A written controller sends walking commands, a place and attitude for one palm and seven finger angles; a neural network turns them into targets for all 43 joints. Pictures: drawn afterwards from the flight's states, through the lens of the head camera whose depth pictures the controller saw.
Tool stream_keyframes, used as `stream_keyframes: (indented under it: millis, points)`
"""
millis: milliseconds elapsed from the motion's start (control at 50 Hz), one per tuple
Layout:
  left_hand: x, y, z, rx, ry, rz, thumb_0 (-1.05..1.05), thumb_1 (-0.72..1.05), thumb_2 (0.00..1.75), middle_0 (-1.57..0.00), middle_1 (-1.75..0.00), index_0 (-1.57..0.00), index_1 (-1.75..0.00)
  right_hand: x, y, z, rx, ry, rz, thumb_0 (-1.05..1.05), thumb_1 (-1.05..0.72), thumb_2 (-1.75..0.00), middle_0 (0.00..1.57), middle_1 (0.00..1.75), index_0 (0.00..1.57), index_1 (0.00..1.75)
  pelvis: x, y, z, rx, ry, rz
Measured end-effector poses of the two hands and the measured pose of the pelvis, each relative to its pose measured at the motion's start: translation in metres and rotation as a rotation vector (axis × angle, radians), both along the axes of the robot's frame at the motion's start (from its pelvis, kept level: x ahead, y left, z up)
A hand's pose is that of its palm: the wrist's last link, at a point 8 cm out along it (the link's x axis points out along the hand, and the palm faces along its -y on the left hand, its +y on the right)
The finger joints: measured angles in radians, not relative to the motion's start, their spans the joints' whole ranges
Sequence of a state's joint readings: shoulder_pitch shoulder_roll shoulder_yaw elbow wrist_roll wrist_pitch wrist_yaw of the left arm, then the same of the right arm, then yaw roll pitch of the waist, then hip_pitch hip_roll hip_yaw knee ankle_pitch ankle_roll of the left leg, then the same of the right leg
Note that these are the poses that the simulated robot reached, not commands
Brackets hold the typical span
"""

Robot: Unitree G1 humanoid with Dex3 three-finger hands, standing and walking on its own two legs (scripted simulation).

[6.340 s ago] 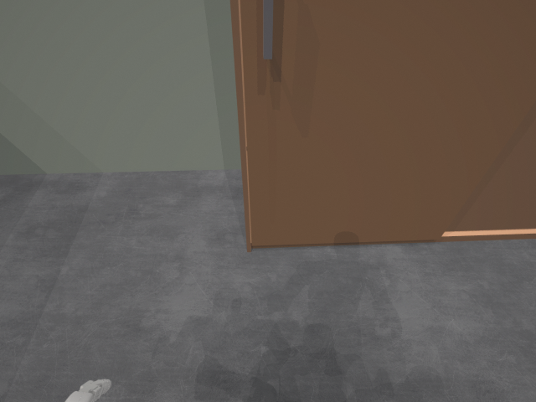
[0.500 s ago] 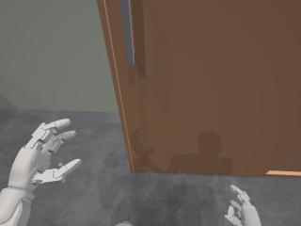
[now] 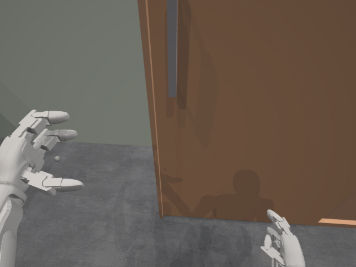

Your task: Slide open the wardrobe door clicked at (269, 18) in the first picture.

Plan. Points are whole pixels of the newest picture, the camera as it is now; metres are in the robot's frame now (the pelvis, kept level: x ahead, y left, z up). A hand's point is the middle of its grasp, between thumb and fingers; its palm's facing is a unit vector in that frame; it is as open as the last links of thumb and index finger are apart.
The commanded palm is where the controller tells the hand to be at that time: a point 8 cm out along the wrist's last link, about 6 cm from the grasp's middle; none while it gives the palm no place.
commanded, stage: raise the hand with hooked fingers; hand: left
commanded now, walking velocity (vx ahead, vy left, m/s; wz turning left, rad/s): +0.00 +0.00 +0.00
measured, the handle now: (173, 39) +0.53 +0.09 +0.28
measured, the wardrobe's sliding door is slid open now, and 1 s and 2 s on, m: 0.00 0.00 0.00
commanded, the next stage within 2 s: move the hooked fingers beside the handle in 0.92 s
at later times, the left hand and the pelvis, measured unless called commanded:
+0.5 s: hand (17, 106) +0.25 +0.28 +0.28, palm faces +0.15 -0.98 -0.10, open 14.0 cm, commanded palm +0.21 +0.31 +0.27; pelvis -0.02 -0.01 +0.01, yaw +1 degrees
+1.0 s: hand (54, 112) +0.28 +0.25 +0.25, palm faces +0.08 -0.99 -0.13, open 14.0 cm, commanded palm +0.23 +0.30 +0.27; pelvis +0.00 -0.02 +0.01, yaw +1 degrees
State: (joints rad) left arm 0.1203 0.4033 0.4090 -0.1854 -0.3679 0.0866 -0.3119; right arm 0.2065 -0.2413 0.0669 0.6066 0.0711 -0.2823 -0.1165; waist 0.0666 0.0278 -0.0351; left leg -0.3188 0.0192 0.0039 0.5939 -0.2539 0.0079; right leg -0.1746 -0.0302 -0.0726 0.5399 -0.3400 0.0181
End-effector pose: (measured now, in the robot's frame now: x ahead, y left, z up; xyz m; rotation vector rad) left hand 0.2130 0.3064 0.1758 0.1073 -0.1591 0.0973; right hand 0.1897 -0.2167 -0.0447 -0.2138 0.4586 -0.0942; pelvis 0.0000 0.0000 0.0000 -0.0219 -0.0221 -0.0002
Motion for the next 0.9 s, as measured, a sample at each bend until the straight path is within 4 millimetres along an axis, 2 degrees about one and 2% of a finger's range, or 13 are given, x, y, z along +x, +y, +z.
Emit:
stream_keyframes:
  millis: [60, 100, 200, 280, 380, 460, 520, 600, 640, 700, 800, 900]
  points:
    - [0.000, 0.006, 0.026, 0.003, -0.063, 0.003, -0.01, -0.35, 0.37, -0.29, -1.10, -0.29, -1.10, 0.005, 0.012, 0.006, 0.023, -0.027, 0.031, 0.01, -0.91, -0.90, 0.20, 0.30, 0.20, 0.30, -0.003, 0.001, 0.002, -0.001, -0.019, 0.004]
    - [0.002, 0.012, 0.036, -0.005, -0.051, 0.006, -0.01, -0.39, 0.35, -0.29, -1.12, -0.29, -1.12, 0.007, 0.019, 0.008, 0.040, -0.030, 0.046, 0.01, -0.90, -0.90, 0.20, 0.30, 0.20, 0.30, -0.005, 0.001, 0.004, -0.001, -0.028, 0.006]
    - [0.006, 0.022, 0.038, -0.027, 0.081, 0.028, -0.01, -0.46, 0.32, -0.29, -1.17, -0.30, -1.17, 0.003, 0.025, 0.005, 0.063, -0.002, 0.067, 0.01, -0.90, -0.90, 0.20, 0.30, 0.20, 0.30, -0.013, 0.000, 0.006, 0.001, -0.041, 0.016]
    - [0.005, 0.018, 0.048, -0.007, 0.076, 0.027, -0.01, -0.48, 0.31, -0.29, -1.18, -0.30, -1.18, -0.004, 0.023, 0.002, 0.056, 0.024, 0.074, 0.01, -0.90, -0.90, 0.20, 0.30, 0.20, 0.30, -0.018, -0.002, 0.007, 0.002, -0.051, 0.017]
    - [0.001, 0.016, 0.086, 0.027, -0.051, 0.016, -0.01, -0.50, 0.30, -0.30, -1.19, -0.30, -1.19, -0.013, 0.015, 0.000, 0.043, 0.045, 0.070, 0.01, -0.90, -0.90, 0.20, 0.30, 0.20, 0.30, -0.021, -0.007, 0.008, 0.003, -0.064, 0.019]
    - [0.007, 0.025, 0.105, 0.012, -0.037, 0.041, -0.01, -0.50, 0.30, -0.30, -1.20, -0.30, -1.20, -0.016, 0.006, -0.003, 0.044, 0.056, 0.058, 0.01, -0.90, -0.90, 0.20, 0.30, 0.20, 0.30, -0.022, -0.011, 0.009, 0.004, -0.065, 0.024]
    - [0.014, 0.028, 0.101, -0.005, 0.041, 0.046, -0.01, -0.50, 0.30, -0.30, -1.20, -0.30, -1.20, -0.017, -0.002, -0.006, 0.052, 0.062, 0.049, 0.01, -0.90, -0.90, 0.20, 0.30, 0.20, 0.30, -0.022, -0.013, 0.008, 0.005, -0.057, 0.026]
    - [0.020, 0.015, 0.081, -0.002, 0.129, 0.003, -0.01, -0.50, 0.30, -0.29, -1.20, -0.30, -1.20, -0.017, -0.012, -0.007, 0.057, 0.062, 0.035, 0.02, -0.90, -0.90, 0.20, 0.30, 0.20, 0.30, -0.022, -0.014, 0.008, 0.006, -0.050, 0.020]
    - [0.020, 0.006, 0.075, 0.001, 0.117, -0.025, -0.01, -0.50, 0.30, -0.29, -1.20, -0.30, -1.20, -0.016, -0.015, -0.005, 0.053, 0.057, 0.030, 0.02, -0.90, -0.90, 0.20, 0.30, 0.20, 0.30, -0.021, -0.015, 0.008, 0.007, -0.050, 0.016]
    - [0.018, -0.004, 0.077, 0.004, 0.042, -0.042, -0.01, -0.50, 0.30, -0.30, -1.20, -0.30, -1.20, -0.013, -0.017, -0.002, 0.045, 0.044, 0.027, 0.02, -0.91, -0.90, 0.20, 0.30, 0.20, 0.30, -0.017, -0.018, 0.008, 0.007, -0.054, 0.011]
    - [0.018, 0.007, 0.091, -0.009, -0.031, 0.027, -0.01, -0.50, 0.30, -0.30, -1.20, -0.30, -1.20, -0.003, -0.016, 0.001, 0.044, 0.031, 0.037, 0.02, -0.91, -0.90, 0.20, 0.30, 0.20, 0.30, -0.011, -0.022, 0.008, 0.008, -0.055, 0.014]
    - [0.029, 0.013, 0.086, -0.003, 0.074, 0.063, -0.01, -0.50, 0.30, -0.30, -1.20, -0.30, -1.20, 0.007, -0.014, -0.003, 0.059, 0.039, 0.051, 0.01, -0.91, -0.90, 0.20, 0.30, 0.20, 0.30, -0.007, -0.022, 0.008, 0.010, -0.044, 0.022]
